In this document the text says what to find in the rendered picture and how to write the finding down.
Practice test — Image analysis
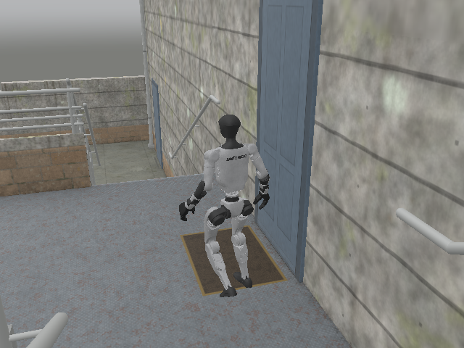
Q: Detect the robot left foot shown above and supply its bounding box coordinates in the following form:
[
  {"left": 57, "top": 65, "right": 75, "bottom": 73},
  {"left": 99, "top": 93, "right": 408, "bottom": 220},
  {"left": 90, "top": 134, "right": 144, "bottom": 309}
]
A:
[{"left": 220, "top": 286, "right": 237, "bottom": 297}]

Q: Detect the robot right upper arm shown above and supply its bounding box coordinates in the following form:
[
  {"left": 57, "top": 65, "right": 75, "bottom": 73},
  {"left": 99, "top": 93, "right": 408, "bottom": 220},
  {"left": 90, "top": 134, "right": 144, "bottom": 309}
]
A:
[{"left": 244, "top": 144, "right": 268, "bottom": 179}]

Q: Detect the robot right forearm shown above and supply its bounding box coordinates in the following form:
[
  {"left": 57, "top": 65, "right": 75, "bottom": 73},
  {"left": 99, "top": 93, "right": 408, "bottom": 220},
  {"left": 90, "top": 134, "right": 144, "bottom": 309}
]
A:
[{"left": 259, "top": 169, "right": 270, "bottom": 194}]

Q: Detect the left robot thigh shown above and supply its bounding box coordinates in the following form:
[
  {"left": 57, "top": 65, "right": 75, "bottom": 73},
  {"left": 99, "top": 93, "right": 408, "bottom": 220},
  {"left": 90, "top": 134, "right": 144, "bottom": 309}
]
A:
[{"left": 204, "top": 207, "right": 227, "bottom": 254}]

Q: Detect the robot left forearm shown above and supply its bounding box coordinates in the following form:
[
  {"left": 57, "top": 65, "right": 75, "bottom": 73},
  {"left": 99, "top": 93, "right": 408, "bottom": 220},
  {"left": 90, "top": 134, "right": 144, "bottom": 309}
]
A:
[{"left": 185, "top": 181, "right": 207, "bottom": 210}]

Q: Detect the robot left hand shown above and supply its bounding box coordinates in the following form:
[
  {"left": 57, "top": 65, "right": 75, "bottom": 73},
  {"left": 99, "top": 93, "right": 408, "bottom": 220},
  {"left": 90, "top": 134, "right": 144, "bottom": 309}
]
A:
[{"left": 179, "top": 202, "right": 195, "bottom": 221}]

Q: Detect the robot left upper arm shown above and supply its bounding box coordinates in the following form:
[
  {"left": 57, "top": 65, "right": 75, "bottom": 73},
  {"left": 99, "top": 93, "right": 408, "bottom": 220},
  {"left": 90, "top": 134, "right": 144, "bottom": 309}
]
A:
[{"left": 203, "top": 148, "right": 220, "bottom": 191}]

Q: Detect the robot right hand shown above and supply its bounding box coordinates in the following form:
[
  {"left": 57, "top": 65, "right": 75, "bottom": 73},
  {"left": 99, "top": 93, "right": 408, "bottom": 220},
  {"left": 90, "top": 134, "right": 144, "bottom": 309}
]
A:
[{"left": 253, "top": 191, "right": 270, "bottom": 210}]

